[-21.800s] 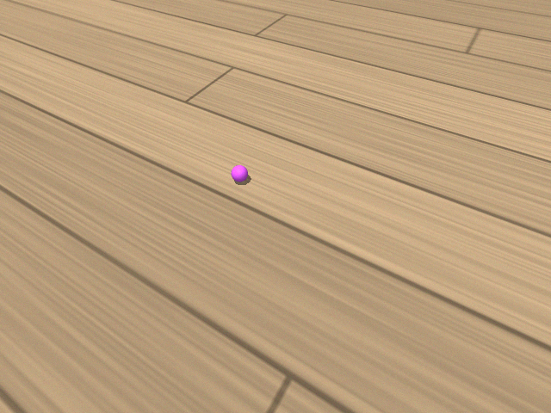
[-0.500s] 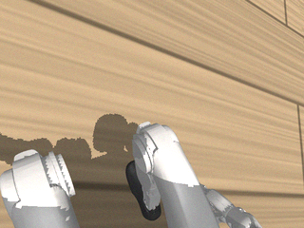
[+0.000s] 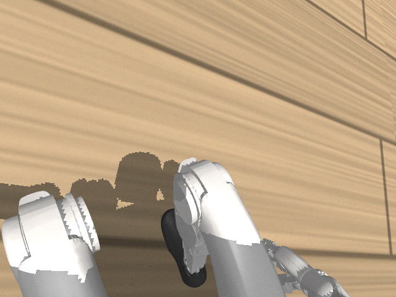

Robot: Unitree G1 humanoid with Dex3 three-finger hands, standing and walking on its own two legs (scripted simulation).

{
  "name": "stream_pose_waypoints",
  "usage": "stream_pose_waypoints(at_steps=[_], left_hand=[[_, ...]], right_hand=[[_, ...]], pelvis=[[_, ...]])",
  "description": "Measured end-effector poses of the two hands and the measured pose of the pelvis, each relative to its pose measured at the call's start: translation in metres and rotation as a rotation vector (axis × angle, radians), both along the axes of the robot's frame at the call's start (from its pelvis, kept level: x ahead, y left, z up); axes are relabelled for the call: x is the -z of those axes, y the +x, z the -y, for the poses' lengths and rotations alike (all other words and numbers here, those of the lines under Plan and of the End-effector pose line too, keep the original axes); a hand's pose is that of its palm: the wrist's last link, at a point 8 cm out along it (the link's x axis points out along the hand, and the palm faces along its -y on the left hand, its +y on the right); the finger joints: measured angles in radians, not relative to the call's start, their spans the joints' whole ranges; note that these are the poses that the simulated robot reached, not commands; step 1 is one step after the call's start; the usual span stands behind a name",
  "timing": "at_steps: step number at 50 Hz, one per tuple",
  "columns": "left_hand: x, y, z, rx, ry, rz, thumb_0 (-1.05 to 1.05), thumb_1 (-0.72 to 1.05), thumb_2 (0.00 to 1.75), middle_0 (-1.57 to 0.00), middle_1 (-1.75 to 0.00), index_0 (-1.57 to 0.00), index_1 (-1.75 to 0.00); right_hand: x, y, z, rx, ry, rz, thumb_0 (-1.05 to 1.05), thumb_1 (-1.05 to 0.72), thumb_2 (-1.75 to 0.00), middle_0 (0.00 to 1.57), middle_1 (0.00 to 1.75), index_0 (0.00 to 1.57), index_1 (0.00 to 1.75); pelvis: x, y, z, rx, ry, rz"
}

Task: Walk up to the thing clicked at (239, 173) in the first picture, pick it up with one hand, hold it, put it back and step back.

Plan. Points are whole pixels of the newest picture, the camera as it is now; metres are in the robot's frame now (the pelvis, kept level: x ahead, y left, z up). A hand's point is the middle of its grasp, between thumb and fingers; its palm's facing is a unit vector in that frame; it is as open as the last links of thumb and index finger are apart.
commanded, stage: close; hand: left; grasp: from above
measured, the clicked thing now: out of the picture +0.41 +0.38 -0.26
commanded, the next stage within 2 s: settle in 1.10 s
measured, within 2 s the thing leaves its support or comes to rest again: leaves its support in 1.50 s
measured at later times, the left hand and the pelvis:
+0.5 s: hand out of the picture +0.39 +0.37 -0.24, palm faces -0.45 -0.20 -0.87, open 11.4 cm; pelvis +0.00 +0.00 +0.00, yaw +0 degrees
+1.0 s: hand out of the picture +0.39 +0.37 -0.24, palm faces -0.43 -0.18 -0.88, open 10.6 cm; pelvis +0.00 +0.00 +0.00, yaw +0 degrees
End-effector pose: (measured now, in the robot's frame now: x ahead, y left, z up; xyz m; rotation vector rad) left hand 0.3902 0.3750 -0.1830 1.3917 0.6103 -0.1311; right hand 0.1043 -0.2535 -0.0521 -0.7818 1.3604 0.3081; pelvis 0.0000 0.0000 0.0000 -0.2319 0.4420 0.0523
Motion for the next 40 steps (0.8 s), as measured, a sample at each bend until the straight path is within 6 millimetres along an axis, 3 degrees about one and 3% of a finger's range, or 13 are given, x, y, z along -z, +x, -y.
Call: stream_pose_waypoints(at_steps=[14, 31, 40], left_hand=[[0.002, 0.016, 0.007, -0.02, 0.04, 0.03, 0.0, -0.19, 0.77, -0.24, -1.01, -0.29, -0.96], [0.0, 0.002, -0.002, -0.05, 0.007, -0.029, 0.0, -0.01, 0.67, -0.39, -0.91, -0.43, -0.85], [0.0, 0.001, -0.003, -0.016, 0.007, -0.012, 0.01, -0.01, 0.61, -0.47, -0.87, -0.47, -0.8]], right_hand=[[0.005, -0.005, -0.009, 0.002, 0.041, 0.001, 0.01, -0.89, -0.9, 0.2, 0.3, 0.21, 0.3], [0.006, -0.003, -0.006, 0.008, 0.041, -0.001, 0.0, -0.9, -0.9, 0.2, 0.3, 0.21, 0.3], [0.006, -0.002, -0.004, -0.006, 0.023, -0.015, 0.01, -0.89, -0.9, 0.2, 0.3, 0.21, 0.3]], pelvis=[[0.002, 0.001, -0.002, 0.008, -0.006, -0.011], [-0.001, 0.0, 0.001, 0.002, 0.004, -0.009], [0.0, 0.002, 0.001, 0.004, 0.002, -0.005]])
